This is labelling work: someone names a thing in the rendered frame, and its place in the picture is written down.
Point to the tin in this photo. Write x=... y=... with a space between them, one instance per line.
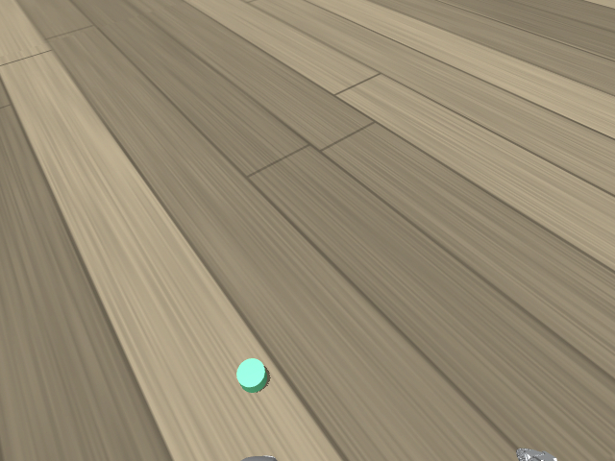
x=251 y=375

